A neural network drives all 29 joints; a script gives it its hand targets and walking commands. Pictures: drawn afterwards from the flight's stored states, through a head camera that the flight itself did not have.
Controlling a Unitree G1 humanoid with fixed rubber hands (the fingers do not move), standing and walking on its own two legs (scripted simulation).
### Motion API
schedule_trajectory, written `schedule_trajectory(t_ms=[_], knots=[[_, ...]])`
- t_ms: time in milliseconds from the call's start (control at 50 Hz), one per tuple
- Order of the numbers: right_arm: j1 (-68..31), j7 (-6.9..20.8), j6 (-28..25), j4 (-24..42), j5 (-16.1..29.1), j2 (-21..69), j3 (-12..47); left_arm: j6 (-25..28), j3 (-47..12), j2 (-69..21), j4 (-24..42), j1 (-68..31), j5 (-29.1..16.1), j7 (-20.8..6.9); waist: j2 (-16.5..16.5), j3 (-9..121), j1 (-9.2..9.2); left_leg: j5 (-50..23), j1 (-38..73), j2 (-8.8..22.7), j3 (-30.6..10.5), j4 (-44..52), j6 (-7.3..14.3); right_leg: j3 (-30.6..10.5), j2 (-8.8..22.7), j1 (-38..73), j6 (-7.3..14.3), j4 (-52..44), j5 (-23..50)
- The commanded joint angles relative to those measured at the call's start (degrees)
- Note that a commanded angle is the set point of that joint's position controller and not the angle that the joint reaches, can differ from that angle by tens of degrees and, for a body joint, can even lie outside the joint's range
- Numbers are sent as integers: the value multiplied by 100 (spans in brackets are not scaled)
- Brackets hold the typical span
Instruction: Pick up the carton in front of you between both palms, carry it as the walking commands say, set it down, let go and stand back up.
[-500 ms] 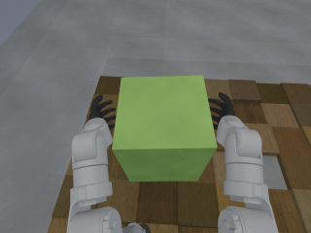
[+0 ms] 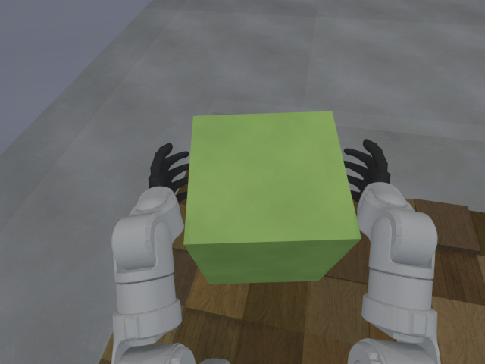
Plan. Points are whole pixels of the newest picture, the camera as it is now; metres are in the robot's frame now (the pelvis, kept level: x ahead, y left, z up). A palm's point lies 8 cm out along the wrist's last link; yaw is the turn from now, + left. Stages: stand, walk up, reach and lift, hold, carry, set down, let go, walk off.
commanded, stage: carry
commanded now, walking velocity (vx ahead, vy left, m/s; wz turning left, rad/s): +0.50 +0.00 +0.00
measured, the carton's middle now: (263, 208) +0.36 +0.02 +0.05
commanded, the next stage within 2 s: none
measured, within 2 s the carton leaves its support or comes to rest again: neither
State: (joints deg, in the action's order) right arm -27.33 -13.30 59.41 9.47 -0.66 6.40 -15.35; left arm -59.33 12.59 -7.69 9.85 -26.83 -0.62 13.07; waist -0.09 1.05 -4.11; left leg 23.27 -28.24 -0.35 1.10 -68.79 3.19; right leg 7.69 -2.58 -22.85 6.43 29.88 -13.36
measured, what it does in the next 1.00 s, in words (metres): walks ahead: left foot, then right foot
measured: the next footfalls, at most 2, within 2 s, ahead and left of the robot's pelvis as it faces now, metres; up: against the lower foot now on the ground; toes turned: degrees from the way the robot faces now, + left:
left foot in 0.34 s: +0.43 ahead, +0.12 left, +0.00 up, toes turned +4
right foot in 0.82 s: +0.71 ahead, -0.07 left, -0.01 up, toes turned -7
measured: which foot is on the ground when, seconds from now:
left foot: up 0.00-0.32, down 0.34-0.84, up 0.86-1.00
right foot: down 0.00-0.36, up 0.38-0.80, down 0.82-1.00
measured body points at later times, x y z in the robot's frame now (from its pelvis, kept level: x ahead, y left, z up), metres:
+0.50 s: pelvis +0.33 +0.05 +0.00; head +0.38 +0.06 +0.45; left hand +0.69 +0.18 +0.06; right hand +0.65 -0.13 +0.07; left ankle +0.39 +0.12 -0.73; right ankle +0.22 -0.06 -0.63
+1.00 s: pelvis +0.65 +0.00 -0.01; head +0.66 -0.01 +0.44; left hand +0.98 +0.15 +0.09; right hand +0.99 -0.16 +0.08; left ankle +0.60 +0.12 -0.65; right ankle +0.67 -0.07 -0.74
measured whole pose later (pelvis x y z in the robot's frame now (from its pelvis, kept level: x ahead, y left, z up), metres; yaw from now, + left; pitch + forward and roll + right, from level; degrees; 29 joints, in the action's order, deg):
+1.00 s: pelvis +0.65 +0.00 -0.01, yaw -1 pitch +4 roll +0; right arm -25.5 -12.1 57.7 0.7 -3.7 7.7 -17.1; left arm -57.3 14.9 -8.8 1.0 -24.7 1.7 11.0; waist -0.6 4.1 -3.4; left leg 23.2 -32.3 0.9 1.4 -69.2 2.9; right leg 7.6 -1.6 -22.0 5.7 31.2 -14.1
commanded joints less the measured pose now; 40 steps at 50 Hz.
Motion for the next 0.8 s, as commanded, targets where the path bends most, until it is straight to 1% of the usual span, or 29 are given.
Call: schedule_trajectory(t_ms=[0, 40, 60, 100, 120, 140, 180, 200, 240, 260, 280, 300, 320, 340, 360, 380, 400, 420, 440, 460, 500, 540, 580, 640, 680, 720, 740, 760, 780], knots=[[-2888, 7, 18, 56, 498, 3477, 2856, 5, -3292, -3632, 434, -3385, -1072, -135, 334, 2469, 63, -137, -1230, 263, -126, 541, -77, -2292, 1758, 2863, 667, -944, 1923], [-2844, 51, 53, -277, 341, 3666, 2824, -27, -3256, -3803, 118, -3350, -1000, -213, 427, 2313, 70, -387, -1445, 296, 10, 1079, -175, -2043, 1726, 2843, 725, -1097, 1942], [-2870, 81, 65, -431, 282, 3786, 2841, -38, -3218, -3890, -69, -3317, -937, -252, 426, 2177, 62, -629, -1525, 321, 87, 1427, -231, -1878, 1668, 2822, 709, -1167, 2037], [-2915, 160, 61, -659, 227, 4064, 2923, -40, -3143, -4093, -419, -3236, -809, -331, 529, 1946, 52, -1364, -1345, 306, 278, 2209, -282, -1431, 1429, 2682, 539, -1237, 2374], [-2972, 201, 41, -714, 232, 4200, 2971, -27, -3117, -4202, -546, -3225, -758, -368, 658, 1910, 44, -1577, -1252, 252, 407, 2439, -280, -1243, 1346, 2702, 473, -1199, 2583], [-3064, 235, 11, -738, 253, 4328, 3028, -5, -3098, -4303, -655, -3217, -712, -398, 719, 1863, 33, -1873, -1292, 263, 414, 2601, -265, -1163, 1314, 2825, 434, -1134, 2752], [-3248, 286, -58, -749, 296, 4518, 3116, 57, -3075, -4445, -796, -3205, -595, -417, 734, 1732, 25, -2172, -1327, 289, 405, 2964, -221, -1063, 1321, 3017, 383, -1037, 2980], [-3318, 305, -97, -740, 323, 4571, 3154, 100, -3080, -4494, -816, -3228, -563, -411, 695, 1593, 27, -2148, -1298, 255, 480, 3289, -201, -1031, 1311, 3058, 345, -1076, 3035], [-3420, 319, -174, -679, 392, 4626, 3193, 196, -3094, -4533, -799, -3272, -501, -364, 735, 1443, 41, -2435, -931, 251, 513, 3846, -106, -892, 1326, 3120, 187, -1045, 3248], [-3445, 320, -216, -657, 435, 4620, 3215, 243, -3089, -4529, -792, -3279, -463, -332, 782, 1482, 153, -2316, -314, 106, 723, 4093, -45, -744, 1332, 2900, 102, -967, 3666], [-3424, 313, -258, -679, 460, 4570, 3212, 277, -3086, -4532, -792, -3222, -424, -303, 802, 1634, 325, -2307, 355, -89, 956, 4170, -28, -564, 1256, 2833, -11, -606, 4340], [-3298, 305, -296, -755, 476, 4549, 3211, 303, -3076, -4505, -785, -3167, -370, -273, 739, 1961, 573, -2317, 1318, -322, 1204, 4412, -18, -206, 1107, 2685, -186, 194, 4763], [-3141, 311, -326, -822, 485, 4502, 3188, 323, -3063, -4437, -764, -3117, -284, -240, 336, 2516, 765, -1999, 2688, -107, 960, 4229, 6, 33, 865, 1981, -366, 1401, 3724], [-3142, 275, -371, -802, 481, 4432, 3198, 334, -3018, -4464, -696, -3016, -248, -210, -944, 3455, 787, -1772, 4607, 1621, -1730, 4114, 922, -179, 451, 62, -632, 3391, 1868], [-2932, 263, -439, -910, 566, 4545, 3242, 353, -3001, -4394, -563, -3004, -277, -196, -1821, 3442, 795, -2303, 4928, 2075, -3328, 4786, 1309, -477, -418, -1190, -631, 4508, -1401], [-2936, 287, -487, -752, 639, 4611, 3301, 410, -3094, -4572, -566, -3134, -395, -176, -1375, 3285, 749, -2633, 4832, 2045, -2921, 4632, 1320, -867, -76, -1653, -495, 5076, -1473], [-3005, 332, -546, -561, 744, 4781, 3443, 475, -3087, -4681, -480, -3111, -424, -183, -693, 3163, 814, -3084, 4552, 1936, -2510, 4499, 1230, -913, 123, -1807, -413, 4972, -1303], [-3161, 376, -602, -356, 827, 4889, 3583, 533, -3072, -4755, -452, -3139, -431, -204, -323, 2964, 810, -3288, 4145, 1856, -2132, 4555, 1036, -952, 328, -1743, -381, 4560, -1086], [-3285, 411, -653, -177, 902, 4957, 3711, 584, -3080, -4794, -429, -3142, -424, -226, -322, 2892, 768, -2991, 3806, 1774, -1855, 4686, 921, -976, 465, -1603, -393, 4154, -934], [-3336, 435, -697, -50, 968, 4957, 3801, 626, -3087, -4760, -407, -3093, -410, -244, -415, 2865, 716, -2751, 3634, 1695, -1660, 4793, 857, -928, 509, -1479, -408, 3839, -856], [-3235, 464, -751, 124, 1051, 4863, 3929, 686, -3156, -4636, -333, -2855, -352, -251, -562, 2787, 706, -2615, 3485, 1654, -1404, 4918, 918, -740, 497, -1493, -437, 3337, -873], [-2925, 470, -741, 240, 1089, 4708, 4001, 690, -3198, -4507, -231, -2536, -306, -227, -608, 2675, 749, -2670, 3518, 1661, -1177, 5061, 1002, -561, 530, -1677, -492, 2717, -774], [-2505, 466, -677, 313, 1050, 4581, 4021, 635, -3266, -4413, -57, -2228, -292, -218, -642, 2449, 739, -2955, 3502, 1557, -892, 5133, 923, -419, 579, -1702, -545, 1950, -351], [-2084, 441, -548, 400, 920, 4321, 3967, 517, -3369, -4240, 161, -2005, -346, -241, -735, 2100, 726, -3642, 3386, 1258, -351, 5083, 662, -126, 435, -1398, -561, 1007, 508], [-1974, 394, -464, 424, 808, 4088, 3864, 433, -3408, -4069, 235, -2026, -412, -248, -780, 1868, 763, -3926, 3400, 1124, -126, 4983, 579, -17, 335, -1247, -526, 549, 881], [-1970, 312, -378, 381, 715, 3872, 3723, 344, -3365, -3835, 245, -2130, -474, -220, -803, 1687, 747, -4242, 3435, 1064, 0, 4773, 504, 28, 265, -1068, -410, 146, 1038], [-2003, 263, -338, 338, 669, 3759, 3655, 303, -3298, -3713, 194, -2179, -481, -200, -813, 1694, 679, -4610, 3397, 1049, 96, 4537, 429, 57, 217, -735, -342, -64, 1129], [-2079, 214, -300, 287, 635, 3654, 3593, 266, -3208, -3602, 98, -2195, -474, -181, -803, 1793, 539, -4957, 3256, 1008, 272, 4104, 320, 216, 99, -173, -270, -262, 1178], [-2132, 168, -258, 200, 616, 3571, 3540, 233, -3097, -3498, -35, -2183, -464, -158, -622, 2042, 287, -4918, 2852, 847, 517, 3311, 149, 427, -91, 834, -222, -465, 1047]])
